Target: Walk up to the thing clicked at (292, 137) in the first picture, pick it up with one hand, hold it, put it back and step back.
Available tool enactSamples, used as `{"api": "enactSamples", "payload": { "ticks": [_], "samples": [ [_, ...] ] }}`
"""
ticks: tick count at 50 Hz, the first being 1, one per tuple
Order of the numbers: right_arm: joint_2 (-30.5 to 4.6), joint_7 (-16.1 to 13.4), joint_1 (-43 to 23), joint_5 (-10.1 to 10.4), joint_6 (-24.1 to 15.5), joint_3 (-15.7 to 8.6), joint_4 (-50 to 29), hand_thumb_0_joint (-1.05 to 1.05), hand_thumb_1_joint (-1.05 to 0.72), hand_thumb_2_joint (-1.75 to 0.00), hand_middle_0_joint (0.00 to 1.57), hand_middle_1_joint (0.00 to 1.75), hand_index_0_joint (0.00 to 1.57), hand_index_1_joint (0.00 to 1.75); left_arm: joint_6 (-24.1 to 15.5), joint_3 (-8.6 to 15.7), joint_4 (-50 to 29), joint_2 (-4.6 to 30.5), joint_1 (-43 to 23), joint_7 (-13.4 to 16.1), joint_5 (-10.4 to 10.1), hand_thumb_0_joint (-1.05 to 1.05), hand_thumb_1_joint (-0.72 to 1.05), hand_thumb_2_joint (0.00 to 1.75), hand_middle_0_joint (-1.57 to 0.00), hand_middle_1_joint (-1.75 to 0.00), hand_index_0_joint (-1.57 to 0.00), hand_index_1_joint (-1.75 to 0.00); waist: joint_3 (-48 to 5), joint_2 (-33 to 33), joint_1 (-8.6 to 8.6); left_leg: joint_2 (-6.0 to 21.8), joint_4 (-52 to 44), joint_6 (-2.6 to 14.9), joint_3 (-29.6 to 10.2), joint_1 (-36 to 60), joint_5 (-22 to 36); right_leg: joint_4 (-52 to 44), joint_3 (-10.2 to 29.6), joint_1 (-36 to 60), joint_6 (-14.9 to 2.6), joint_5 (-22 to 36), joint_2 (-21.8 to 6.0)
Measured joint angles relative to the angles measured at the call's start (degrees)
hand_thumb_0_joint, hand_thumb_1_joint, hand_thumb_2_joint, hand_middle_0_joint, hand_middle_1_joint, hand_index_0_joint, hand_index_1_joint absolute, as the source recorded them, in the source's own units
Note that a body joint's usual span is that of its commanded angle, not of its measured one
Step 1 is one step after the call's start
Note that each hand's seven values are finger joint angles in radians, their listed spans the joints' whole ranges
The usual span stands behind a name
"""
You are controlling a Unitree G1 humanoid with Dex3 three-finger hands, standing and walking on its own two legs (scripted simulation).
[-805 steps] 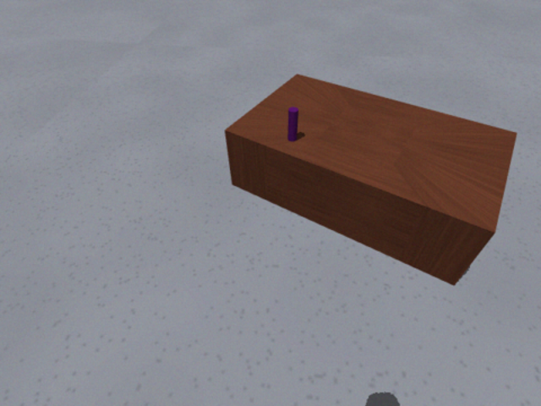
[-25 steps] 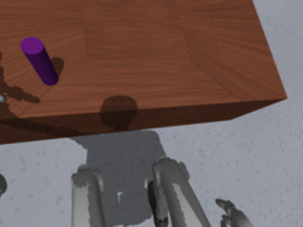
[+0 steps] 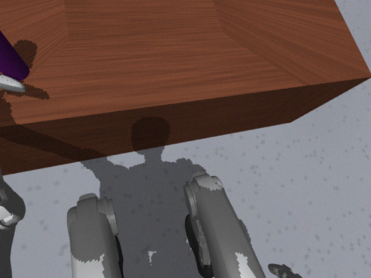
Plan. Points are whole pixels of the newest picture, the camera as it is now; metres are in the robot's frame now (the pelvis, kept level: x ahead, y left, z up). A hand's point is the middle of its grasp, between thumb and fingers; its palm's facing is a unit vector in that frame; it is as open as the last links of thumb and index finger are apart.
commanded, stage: close in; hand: left
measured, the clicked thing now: out of the picture +0.57 +0.25 +0.03
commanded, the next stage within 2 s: rest palm in 0.12 s
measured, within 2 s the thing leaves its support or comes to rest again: leaves its support in 1.62 s
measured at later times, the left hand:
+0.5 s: hand out of the picture +0.57 +0.24 +0.03, palm faces +0.19 -0.98 -0.04, open 17.4 cm
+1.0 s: hand (8, 43) +0.57 +0.23 +0.02, palm faces +0.17 -0.98 -0.05, open 13.3 cm
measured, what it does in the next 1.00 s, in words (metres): stands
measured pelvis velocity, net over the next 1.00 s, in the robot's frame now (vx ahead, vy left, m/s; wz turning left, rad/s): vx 0.00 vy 0.00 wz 0.01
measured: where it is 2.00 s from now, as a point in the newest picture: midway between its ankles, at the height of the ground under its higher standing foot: (160, 267)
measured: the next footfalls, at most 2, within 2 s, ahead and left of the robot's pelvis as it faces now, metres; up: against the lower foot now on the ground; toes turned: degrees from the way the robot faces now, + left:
none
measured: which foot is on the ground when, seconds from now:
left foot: down 0.00-1.00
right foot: down 0.00-1.00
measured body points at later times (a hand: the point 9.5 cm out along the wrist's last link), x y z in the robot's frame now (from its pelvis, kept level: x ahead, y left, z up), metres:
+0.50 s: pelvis +0.01 +0.00 +0.01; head +0.23 +0.06 +0.39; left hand +0.55 +0.29 +0.04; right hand +0.06 -0.27 -0.10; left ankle +0.09 +0.15 -0.37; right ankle +0.09 -0.14 -0.37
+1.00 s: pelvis +0.00 +0.00 +0.00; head +0.23 +0.05 +0.38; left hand +0.56 +0.28 +0.03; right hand +0.05 -0.27 -0.11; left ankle +0.09 +0.15 -0.37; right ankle +0.09 -0.14 -0.37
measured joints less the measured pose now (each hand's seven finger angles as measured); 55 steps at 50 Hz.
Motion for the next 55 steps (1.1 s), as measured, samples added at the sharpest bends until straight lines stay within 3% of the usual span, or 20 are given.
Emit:
{"api": "enactSamples", "payload": {
  "ticks": [9,21,34,55],
  "samples": [
    [-1.6,-0.4,0.7,1.9,0.4,-0.9,-1.4,0.01,-0.92,-0.9,0.2,0.3,0.2,0.3,2.0,-1.4,1.6,-1.7,0.7,-0.2,-2.3,-0.01,-0.61,0.01,-0.04,-0.09,-0.07,-0.05,-1.8,1.1,0.49,0.6,-1.7,0.75,0.4,1.5,-0.4,-2.3,0.1,1.7,0.03,0.0,0.2],
    [-0.8,-0.1,-1.0,1.1,0.2,-2.2,0.1,0.01,-0.92,-0.9,0.2,0.3,0.2,0.3,1.0,-5.7,-3.6,-6.2,1.2,4.1,-0.6,-0.01,-0.61,0.01,-0.07,-0.06,-0.09,-0.03,-0.6,-0.8,1.78,-0.3,-1.7,0.36,0.6,1.2,-0.3,-1.7,0.3,1.5,-0.17,-0.6,-0.6],
    [-0.2,0.2,-1.3,1.3,0.8,-1.3,-1.1,0.0,-0.92,-0.9,0.2,0.3,0.2,0.3,1.1,-4.9,-0.3,-5.4,-0.3,3.9,-0.4,-0.01,-0.56,0.1,-0.28,-0.24,-0.3,-0.21,-0.8,0.6,1.2,0.0,-0.9,0.64,1.0,0.8,-0.9,-0.9,0.7,1.0,0.18,-0.9,-0.4],
    [-1.2,0.2,-1.1,1.2,1.4,-1.4,-0.4,0.0,-0.92,-0.89,0.2,0.3,0.2,0.3,0.4,-6.2,0.4,-4.5,-1.7,4.3,-0.3,-0.01,-0.26,0.41,-0.65,-0.6,-0.67,-0.57,0.1,0.1,1.2,-0.1,0.8,0.19,0.4,-0.8,-0.8,0.9,0.4,-0.8,0.0,-0.9,-0.2]
  ]
}}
